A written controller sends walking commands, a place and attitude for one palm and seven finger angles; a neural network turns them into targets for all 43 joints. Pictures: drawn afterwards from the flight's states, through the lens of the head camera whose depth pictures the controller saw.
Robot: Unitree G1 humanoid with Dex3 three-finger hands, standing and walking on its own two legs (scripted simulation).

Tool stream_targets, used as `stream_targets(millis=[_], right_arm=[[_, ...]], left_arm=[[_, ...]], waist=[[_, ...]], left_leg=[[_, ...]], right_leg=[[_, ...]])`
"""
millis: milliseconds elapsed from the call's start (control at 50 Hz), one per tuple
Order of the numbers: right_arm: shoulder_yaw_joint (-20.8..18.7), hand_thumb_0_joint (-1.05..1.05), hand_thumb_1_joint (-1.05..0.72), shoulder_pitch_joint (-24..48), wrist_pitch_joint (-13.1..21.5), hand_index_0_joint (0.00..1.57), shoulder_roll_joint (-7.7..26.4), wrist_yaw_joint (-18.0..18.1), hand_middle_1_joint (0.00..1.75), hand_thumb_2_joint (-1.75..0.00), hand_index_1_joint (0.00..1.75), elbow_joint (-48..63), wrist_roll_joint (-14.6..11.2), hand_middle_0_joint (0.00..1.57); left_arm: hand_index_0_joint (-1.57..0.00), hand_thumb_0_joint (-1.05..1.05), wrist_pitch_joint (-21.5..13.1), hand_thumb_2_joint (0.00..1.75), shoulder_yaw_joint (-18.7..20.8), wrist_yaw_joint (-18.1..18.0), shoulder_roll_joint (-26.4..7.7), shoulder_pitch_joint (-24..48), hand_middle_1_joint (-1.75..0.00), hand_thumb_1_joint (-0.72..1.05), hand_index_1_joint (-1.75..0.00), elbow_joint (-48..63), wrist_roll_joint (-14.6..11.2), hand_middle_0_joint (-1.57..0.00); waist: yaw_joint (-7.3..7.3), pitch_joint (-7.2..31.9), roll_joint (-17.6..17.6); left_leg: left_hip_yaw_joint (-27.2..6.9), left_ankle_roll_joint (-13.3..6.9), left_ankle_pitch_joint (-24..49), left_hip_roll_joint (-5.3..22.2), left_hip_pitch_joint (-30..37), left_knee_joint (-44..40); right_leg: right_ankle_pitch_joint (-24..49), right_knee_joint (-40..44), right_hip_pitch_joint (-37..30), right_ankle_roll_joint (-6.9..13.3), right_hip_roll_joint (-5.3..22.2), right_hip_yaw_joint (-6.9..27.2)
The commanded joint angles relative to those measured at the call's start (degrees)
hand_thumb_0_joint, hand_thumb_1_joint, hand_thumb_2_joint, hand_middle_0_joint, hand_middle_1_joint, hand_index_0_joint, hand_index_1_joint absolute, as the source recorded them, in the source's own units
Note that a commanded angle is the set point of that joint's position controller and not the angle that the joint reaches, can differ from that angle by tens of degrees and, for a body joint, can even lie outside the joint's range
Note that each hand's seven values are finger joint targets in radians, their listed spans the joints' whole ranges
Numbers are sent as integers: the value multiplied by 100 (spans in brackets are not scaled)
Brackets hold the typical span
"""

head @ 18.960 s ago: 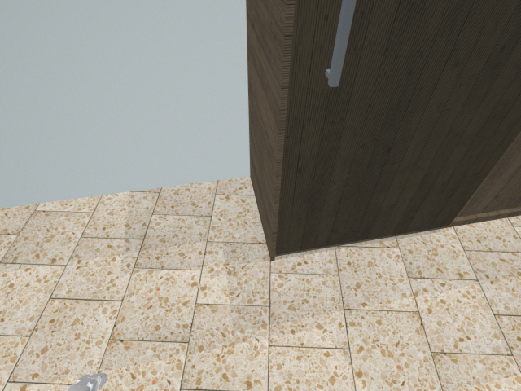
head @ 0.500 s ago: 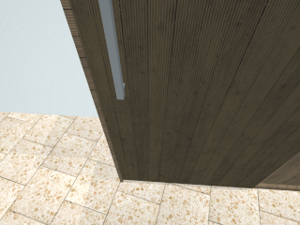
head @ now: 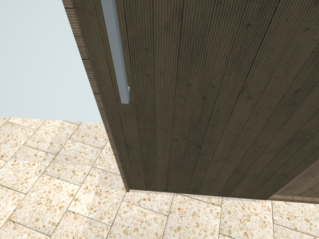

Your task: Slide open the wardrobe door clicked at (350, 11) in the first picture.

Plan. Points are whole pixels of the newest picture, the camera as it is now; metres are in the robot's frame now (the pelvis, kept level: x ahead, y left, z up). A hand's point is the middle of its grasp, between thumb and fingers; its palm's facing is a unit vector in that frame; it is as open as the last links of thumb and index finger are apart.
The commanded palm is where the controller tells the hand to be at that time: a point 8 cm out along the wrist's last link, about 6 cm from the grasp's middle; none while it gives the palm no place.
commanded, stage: look again from close up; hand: left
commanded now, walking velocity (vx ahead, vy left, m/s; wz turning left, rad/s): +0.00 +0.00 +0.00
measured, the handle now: (118, 45) +0.47 +0.13 +0.25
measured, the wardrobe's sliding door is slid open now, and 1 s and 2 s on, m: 0.00 0.00 0.00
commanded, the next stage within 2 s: raise the hand with hooked fingers in 0.10 s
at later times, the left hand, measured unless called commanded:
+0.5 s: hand (102, 190) +0.21 +0.15 +0.05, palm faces +0.02 -1.00 +0.01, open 7.9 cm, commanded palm +0.12 +0.23 -0.01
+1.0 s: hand (68, 185) +0.21 +0.22 +0.07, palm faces -0.08 -0.99 -0.08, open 10.9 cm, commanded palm +0.16 +0.28 +0.09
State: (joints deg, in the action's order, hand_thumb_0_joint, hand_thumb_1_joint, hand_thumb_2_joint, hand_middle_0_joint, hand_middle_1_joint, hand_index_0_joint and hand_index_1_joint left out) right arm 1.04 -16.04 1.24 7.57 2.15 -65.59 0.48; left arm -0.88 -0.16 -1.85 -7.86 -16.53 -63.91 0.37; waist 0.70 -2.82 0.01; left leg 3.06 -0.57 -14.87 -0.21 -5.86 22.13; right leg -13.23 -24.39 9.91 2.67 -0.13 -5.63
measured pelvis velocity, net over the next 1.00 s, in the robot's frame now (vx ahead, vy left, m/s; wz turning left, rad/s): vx -0.02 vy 0.02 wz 0.00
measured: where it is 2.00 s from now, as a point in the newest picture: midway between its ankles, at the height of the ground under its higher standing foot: outside the picture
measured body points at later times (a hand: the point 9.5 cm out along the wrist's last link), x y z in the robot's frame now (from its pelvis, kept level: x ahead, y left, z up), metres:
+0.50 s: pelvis -0.02 +0.00 -0.02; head -0.03 -0.02 +0.43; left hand +0.20 +0.20 +0.05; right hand +0.16 -0.27 -0.09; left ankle -0.03 +0.11 -0.74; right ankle +0.00 -0.09 -0.74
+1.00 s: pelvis -0.02 +0.02 -0.02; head -0.01 +0.01 +0.43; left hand +0.21 +0.27 +0.07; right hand +0.16 -0.18 -0.10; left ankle -0.03 +0.11 -0.74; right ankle +0.00 -0.09 -0.74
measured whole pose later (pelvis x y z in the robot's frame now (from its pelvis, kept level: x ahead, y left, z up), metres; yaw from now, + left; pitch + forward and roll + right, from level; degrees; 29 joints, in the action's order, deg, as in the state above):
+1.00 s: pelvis -0.02 +0.02 -0.02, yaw +0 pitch +3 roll -1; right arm 5.7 -13.9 14.0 9.9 4.4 -34.2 -3.3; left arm -4.2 12.6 19.3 -18.7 -17.4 5.8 -18.0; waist 0.2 2.3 -2.5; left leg 2.5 -2.1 -22.5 0.0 -20.6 40.5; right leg -18.3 -38.3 22.5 1.4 0.6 -6.0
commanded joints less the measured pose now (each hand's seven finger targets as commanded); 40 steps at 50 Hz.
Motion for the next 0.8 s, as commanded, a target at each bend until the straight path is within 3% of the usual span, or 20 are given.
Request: stream_targets(millis=[0,160,180,200,220,240,260,280,340,400,420,460,480,520,540,600,640,700,740,780], right_arm=[[-85,0,-90,-410,80,20,495,10,30,-90,30,98,24,20],[-95,0,-90,-433,71,20,476,14,30,-90,30,100,24,20],[-131,0,-90,210,128,20,635,-51,30,-90,30,457,-51,20],[-225,0,-90,68,991,20,1797,208,30,-90,30,2569,-255,20],[48,0,-90,801,1377,20,1172,371,30,-90,30,2424,-317,20],[-89,0,-90,472,1599,20,1303,349,30,-90,30,2279,-149,20],[-94,0,-90,432,1654,20,912,302,30,-90,30,2135,-350,20],[-143,0,-90,425,1732,20,1167,295,30,-90,30,2513,-444,20],[-328,0,-90,486,2046,20,1406,324,30,-90,30,2996,-257,20],[-466,0,-90,722,2003,20,1367,115,30,-90,30,3365,-149,20],[-555,0,-90,800,1890,20,1429,-34,30,-90,30,3521,-159,20],[-609,0,-90,1125,1719,20,1545,-194,30,-90,30,3998,-137,20],[-620,0,-90,1227,1612,20,1494,-189,30,-90,30,4167,-196,20],[-598,0,-90,1295,1316,20,1447,-150,30,-90,30,4406,-221,20],[-517,0,-90,1361,1232,20,1360,-112,30,-90,30,4669,-236,20],[-487,0,-90,934,1251,20,1109,-10,30,-90,30,4734,-226,20],[-433,0,-90,619,1328,20,1103,33,30,-90,30,4585,-162,20],[-300,0,-90,495,1549,20,1243,80,30,-90,30,4239,-206,20],[-217,0,-90,519,1706,20,1357,158,30,-90,30,4071,-268,20],[-199,0,-90,559,1788,20,1442,258,30,-90,30,4051,-340,20]], left_arm=[[-20,0,-103,90,77,-32,-564,-410,-30,90,-30,133,14,-20],[-20,0,-120,90,83,-36,-571,-448,-30,90,-30,142,15,-20],[-20,0,-242,90,86,-265,-674,-884,-30,90,-30,-112,85,-20],[-20,0,-1502,89,334,-135,-1724,3400,-32,88,-32,8769,-1266,-20],[-20,0,-1318,88,880,-458,-2203,2708,-33,85,-33,8576,-992,-20],[-21,0,-1034,87,281,-572,-1202,1117,-34,83,-34,7419,-825,-21],[-21,0,-341,86,-386,-609,45,-610,-36,81,-36,5863,-828,-21],[-21,0,-280,85,-494,-501,167,-161,-37,78,-37,6892,-1123,-21],[-21,0,-1169,82,-112,-235,-279,-148,-42,71,-42,7158,-1093,-21],[-22,0,-2094,79,237,613,73,-2135,-47,64,-47,5667,-1396,-22],[-22,0,-2372,78,662,1006,-206,-2723,-48,62,-48,5451,-1470,-22],[-22,0,-2753,76,1117,1713,-752,-2622,-51,57,-51,5693,-1553,-22],[-22,0,-2633,75,1392,1818,-1006,-2687,-53,55,-53,5741,-1445,-22],[-23,0,-2234,73,1739,1723,-1444,-2246,-55,50,-55,6606,-1421,-23],[-23,0,-2132,72,1413,1649,-1169,-1834,-57,48,-57,7374,-1493,-23],[-24,0,-2423,69,1674,1124,-1260,-919,-62,41,-62,8820,-1556,-24],[-24,0,-2832,67,1397,898,-1203,-310,-64,36,-64,9657,-1474,-24],[-24,0,-3290,64,752,1157,-937,105,-69,29,-69,9439,-1438,-24],[-25,0,-3190,62,483,1574,-962,555,-72,25,-72,9053,-1526,-25],[-25,0,-2721,60,592,1934,-1198,450,-75,20,-75,8376,-1519,-25]], waist=[[-19,-149,0],[-32,-111,20],[201,-71,133],[-584,2751,-1160],[-184,1923,-1756],[-169,2074,-1576],[-196,1016,-722],[-225,646,-228],[-341,276,1203],[127,-286,2344],[331,-160,1753],[283,375,1274],[417,615,938],[552,916,51],[486,1100,-188],[276,1652,-859],[-8,1837,-835],[-402,1349,-743],[-581,961,-563],[-520,787,-82]], left_leg=[[-504,-96,672,578,-499,-414],[-476,-77,713,571,-486,-360],[-146,71,780,603,-848,892],[-303,-128,1214,-23,579,91],[-55,-89,1238,73,473,138],[-165,-30,1100,85,84,31],[-342,-81,814,167,-468,27],[-524,-121,426,180,-637,73],[-411,-147,-183,-18,-1122,714],[-383,16,-478,-55,-2465,1305],[-289,86,-305,-127,-2462,1428],[-125,102,-99,-259,-2596,1820],[-15,50,-23,-291,-2697,1889],[86,12,35,-318,-2655,1879],[114,-24,74,-309,-2569,1826],[-32,-76,399,-165,-2040,1846],[-227,-131,651,-61,-1721,1915],[-418,-137,538,38,-1594,2011],[-561,-171,217,86,-1596,1948],[-637,-167,-280,82,-1862,1736]], right_leg=[[701,480,-140,69,746,840],[844,498,-156,87,754,874],[3770,257,-181,-228,1106,1135],[2312,-109,-780,-125,563,920],[1232,-189,-468,-57,292,921],[546,-261,-439,13,236,538],[411,-117,89,-40,187,420],[125,-109,300,-126,210,330],[-1201,126,1189,-243,221,473],[-1675,-300,1580,-297,256,594],[-1165,-545,1329,-210,269,626],[-63,-960,940,-173,387,726],[187,-1042,804,-178,427,824],[135,-1101,724,-158,437,927],[24,-1147,726,-135,403,920],[252,-1329,832,-103,224,759],[606,-1480,1049,-89,76,612],[415,-1453,1641,-105,12,435],[121,-1299,1764,-133,17,416],[-437,-1056,1608,-155,23,452]])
